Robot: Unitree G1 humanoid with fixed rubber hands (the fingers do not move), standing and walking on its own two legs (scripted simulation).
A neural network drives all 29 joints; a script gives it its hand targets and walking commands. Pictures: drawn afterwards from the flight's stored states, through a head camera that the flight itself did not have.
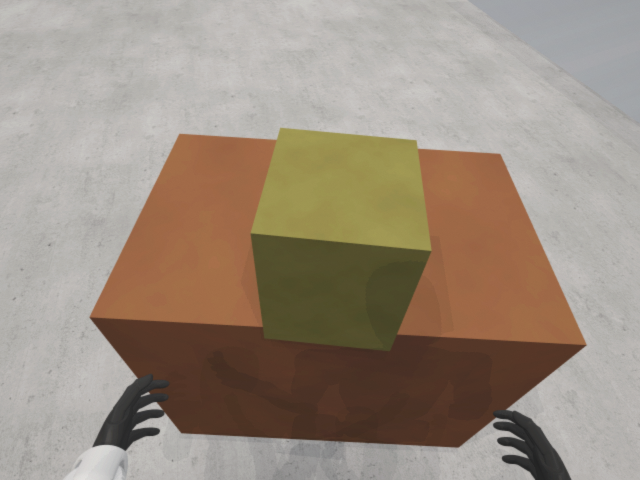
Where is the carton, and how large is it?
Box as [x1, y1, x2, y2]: [251, 128, 431, 350]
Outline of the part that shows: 280,128 251,230 251,240 264,337 389,350 431,250 416,140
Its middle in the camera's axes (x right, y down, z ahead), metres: +0.02 +0.01 +0.59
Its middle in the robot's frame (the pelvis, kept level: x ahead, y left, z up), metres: +0.45 +0.01 +0.02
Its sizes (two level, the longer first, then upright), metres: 0.210 0.200 0.250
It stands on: a pedestal, 0.67 m high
